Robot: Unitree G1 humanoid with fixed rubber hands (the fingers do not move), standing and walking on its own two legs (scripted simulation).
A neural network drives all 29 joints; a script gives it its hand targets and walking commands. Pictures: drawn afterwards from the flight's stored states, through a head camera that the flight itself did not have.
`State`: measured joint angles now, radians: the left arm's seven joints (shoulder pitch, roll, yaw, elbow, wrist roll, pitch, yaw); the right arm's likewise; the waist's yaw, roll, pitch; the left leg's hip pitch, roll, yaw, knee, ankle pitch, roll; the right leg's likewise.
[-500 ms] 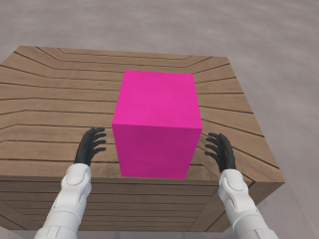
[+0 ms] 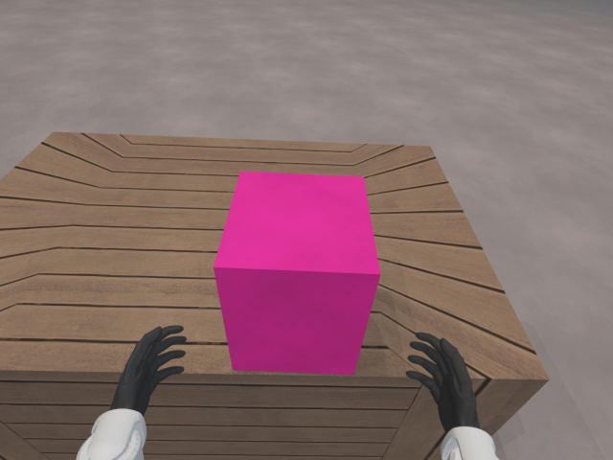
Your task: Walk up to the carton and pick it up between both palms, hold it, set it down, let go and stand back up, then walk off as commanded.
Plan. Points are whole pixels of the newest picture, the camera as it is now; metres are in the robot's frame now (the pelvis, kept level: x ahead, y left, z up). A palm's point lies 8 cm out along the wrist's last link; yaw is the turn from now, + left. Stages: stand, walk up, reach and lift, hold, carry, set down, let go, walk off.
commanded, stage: set down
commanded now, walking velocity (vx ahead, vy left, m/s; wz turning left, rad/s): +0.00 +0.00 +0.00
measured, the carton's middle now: (297, 274) +0.42 +0.05 +0.02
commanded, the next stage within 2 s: let go in 1.90 s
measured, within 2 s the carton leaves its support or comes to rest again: neither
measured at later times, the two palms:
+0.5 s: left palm (129, 427) +0.17 +0.23 +0.00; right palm (467, 446) +0.18 -0.17 +0.00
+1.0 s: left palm (142, 441) +0.17 +0.22 -0.04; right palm out of the picture +0.18 -0.19 -0.04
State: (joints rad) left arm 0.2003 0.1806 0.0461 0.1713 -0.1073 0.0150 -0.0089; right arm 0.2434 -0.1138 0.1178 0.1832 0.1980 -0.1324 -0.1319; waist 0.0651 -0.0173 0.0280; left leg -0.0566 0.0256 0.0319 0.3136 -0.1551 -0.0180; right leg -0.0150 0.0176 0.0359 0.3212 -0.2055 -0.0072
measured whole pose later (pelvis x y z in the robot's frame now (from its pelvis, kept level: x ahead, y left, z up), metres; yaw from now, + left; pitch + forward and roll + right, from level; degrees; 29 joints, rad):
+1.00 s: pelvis +0.02 +0.01 +0.00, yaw +0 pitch -6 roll +0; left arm 0.35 0.17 -0.02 0.23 -0.05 0.02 0.04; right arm 0.36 -0.18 0.05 0.35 0.12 -0.17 0.00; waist 0.05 -0.01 0.10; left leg 0.00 0.01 0.04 0.29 -0.18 -0.01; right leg 0.04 0.00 0.05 0.29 -0.22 0.00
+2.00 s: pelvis +0.01 +0.00 +0.00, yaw -1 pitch -6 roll +1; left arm 0.20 0.18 0.01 0.54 0.00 0.11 0.00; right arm 0.19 -0.18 -0.01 0.67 -0.03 -0.17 0.01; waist 0.02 -0.01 0.10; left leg -0.06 0.02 0.05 0.36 -0.19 -0.01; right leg -0.03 0.01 0.05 0.39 -0.25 0.00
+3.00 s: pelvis +0.00 +0.03 -0.01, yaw +1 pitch -3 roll +0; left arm 0.21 0.35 0.01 0.95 0.02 -0.01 0.00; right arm 0.17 -0.35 -0.01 1.00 -0.03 -0.02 0.01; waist 0.01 0.01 0.04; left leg -0.17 -0.01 0.03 0.46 -0.23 0.02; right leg -0.11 -0.01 0.03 0.43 -0.26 0.03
